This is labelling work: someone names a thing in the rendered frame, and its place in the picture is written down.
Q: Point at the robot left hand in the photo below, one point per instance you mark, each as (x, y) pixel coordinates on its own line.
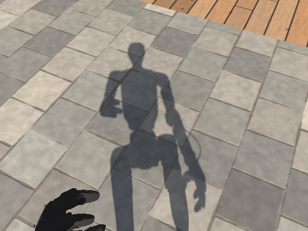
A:
(55, 218)

